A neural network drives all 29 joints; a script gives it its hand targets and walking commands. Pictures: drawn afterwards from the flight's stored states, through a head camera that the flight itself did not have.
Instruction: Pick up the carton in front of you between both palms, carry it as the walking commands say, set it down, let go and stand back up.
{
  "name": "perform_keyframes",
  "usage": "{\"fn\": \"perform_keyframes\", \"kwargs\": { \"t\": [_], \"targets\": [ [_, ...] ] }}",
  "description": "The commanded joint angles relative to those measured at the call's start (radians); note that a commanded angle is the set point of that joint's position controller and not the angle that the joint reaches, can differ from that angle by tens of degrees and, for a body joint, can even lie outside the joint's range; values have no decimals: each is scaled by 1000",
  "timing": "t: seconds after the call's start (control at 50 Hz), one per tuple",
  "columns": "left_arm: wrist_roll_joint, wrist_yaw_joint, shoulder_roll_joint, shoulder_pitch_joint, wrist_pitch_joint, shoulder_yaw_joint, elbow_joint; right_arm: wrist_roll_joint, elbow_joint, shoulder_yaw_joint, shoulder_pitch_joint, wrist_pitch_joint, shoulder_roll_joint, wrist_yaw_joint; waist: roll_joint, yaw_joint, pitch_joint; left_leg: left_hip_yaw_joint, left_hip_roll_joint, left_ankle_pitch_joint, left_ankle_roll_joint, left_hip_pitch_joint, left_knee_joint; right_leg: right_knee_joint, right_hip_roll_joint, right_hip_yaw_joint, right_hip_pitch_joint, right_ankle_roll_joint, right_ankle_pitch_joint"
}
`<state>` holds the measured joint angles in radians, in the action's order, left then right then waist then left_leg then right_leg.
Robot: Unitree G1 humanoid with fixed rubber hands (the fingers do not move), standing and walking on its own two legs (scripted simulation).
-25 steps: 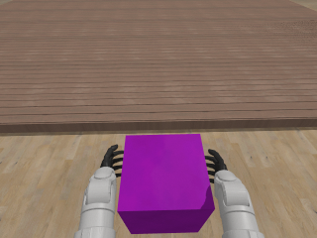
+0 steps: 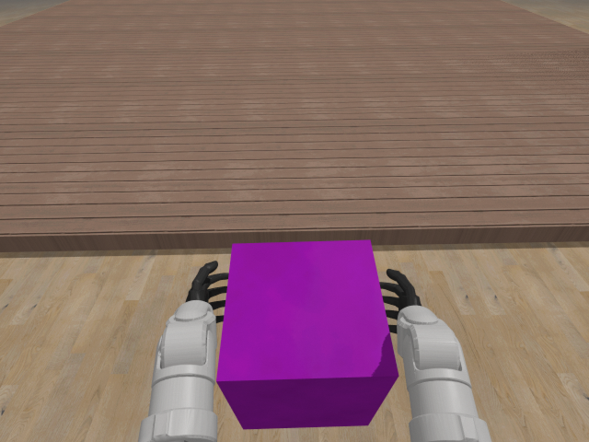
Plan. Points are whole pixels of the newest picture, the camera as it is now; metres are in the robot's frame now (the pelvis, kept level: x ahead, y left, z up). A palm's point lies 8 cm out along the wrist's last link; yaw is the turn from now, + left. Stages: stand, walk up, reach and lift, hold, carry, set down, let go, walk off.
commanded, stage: hold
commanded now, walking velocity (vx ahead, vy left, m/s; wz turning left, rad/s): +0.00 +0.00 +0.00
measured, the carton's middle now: (303, 339) +0.31 +0.00 -0.03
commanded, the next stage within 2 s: carry in 0.96 s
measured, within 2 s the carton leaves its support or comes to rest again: neither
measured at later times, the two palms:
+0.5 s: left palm (199, 309) +0.30 +0.15 +0.06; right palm (407, 316) +0.29 -0.14 +0.05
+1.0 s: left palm (199, 310) +0.30 +0.15 +0.06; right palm (407, 315) +0.29 -0.14 +0.05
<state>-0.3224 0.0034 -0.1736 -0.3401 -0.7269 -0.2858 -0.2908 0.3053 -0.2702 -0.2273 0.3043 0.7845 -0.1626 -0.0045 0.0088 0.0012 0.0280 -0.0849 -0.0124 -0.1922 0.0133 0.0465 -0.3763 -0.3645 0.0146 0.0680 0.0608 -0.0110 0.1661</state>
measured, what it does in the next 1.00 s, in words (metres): stands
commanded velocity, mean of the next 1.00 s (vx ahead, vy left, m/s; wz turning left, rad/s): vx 0.04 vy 0.00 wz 0.00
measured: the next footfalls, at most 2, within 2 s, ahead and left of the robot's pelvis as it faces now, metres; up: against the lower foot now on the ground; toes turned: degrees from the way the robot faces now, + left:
right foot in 1.40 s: +0.20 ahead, -0.09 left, +0.00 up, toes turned -8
left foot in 1.78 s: +0.49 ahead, +0.15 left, +0.00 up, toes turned +15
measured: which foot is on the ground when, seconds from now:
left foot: down 0.00-1.00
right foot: down 0.00-1.00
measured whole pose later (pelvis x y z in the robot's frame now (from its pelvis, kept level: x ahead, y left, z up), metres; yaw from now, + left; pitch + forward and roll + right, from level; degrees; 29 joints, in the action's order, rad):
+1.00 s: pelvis +0.01 +0.00 +0.00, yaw +0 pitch -5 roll +0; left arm -0.29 -0.01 -0.16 -0.30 -0.75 -0.25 -0.25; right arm 0.29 -0.23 -0.19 0.27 0.80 -0.15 -0.01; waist 0.01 0.00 -0.03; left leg -0.09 -0.02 -0.24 0.01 0.11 -0.42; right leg -0.40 0.01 0.06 0.12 -0.01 0.21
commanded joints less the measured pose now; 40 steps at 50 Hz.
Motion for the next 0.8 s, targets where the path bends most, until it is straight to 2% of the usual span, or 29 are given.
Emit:
{"fn": "perform_keyframes", "kwargs": {
  "t": [0.0, 0.42, 0.78],
  "targets": [
    [262, 268, -937, -446, 7, 516, -54, -285, 68, 519, 592, -71, -918, 252, -7, 1, -212, 24, -74, 11, -15, 42, 83, 61, 72, -10, -79, 9, -5],
    [280, 255, -926, -340, -5, 549, 21, -298, 140, 549, 489, -64, -901, 241, -3, 0, -241, 16, -82, 186, -4, -11, 83, 62, 81, -2, -114, 4, -165],
    [281, 251, -923, -344, -9, 553, 28, -296, 148, 550, 499, -63, -890, 242, 0, 1, -227, 16, -81, 142, -5, -1, 84, 59, 83, -5, -94, 7, -117]
  ]
}}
